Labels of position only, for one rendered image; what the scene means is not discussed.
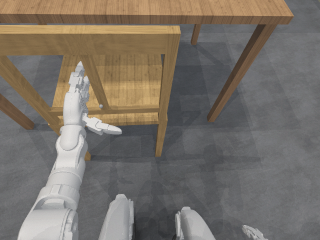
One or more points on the left robot thigh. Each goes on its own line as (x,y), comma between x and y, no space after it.
(119,217)

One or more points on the right robot shin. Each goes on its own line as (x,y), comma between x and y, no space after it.
(184,208)

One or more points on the robot left hand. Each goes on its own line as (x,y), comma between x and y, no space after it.
(75,104)

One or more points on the robot right hand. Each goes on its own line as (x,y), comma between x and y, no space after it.
(253,234)

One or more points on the robot left upper arm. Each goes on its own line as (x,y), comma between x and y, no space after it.
(51,224)

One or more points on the chair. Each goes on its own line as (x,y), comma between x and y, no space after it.
(122,62)

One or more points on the robot left forearm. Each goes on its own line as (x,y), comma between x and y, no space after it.
(63,185)

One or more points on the table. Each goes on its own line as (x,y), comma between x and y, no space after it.
(266,14)

